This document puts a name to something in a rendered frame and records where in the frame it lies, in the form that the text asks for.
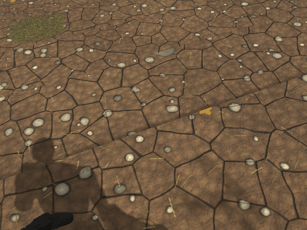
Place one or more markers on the robot left hand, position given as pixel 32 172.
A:
pixel 50 221

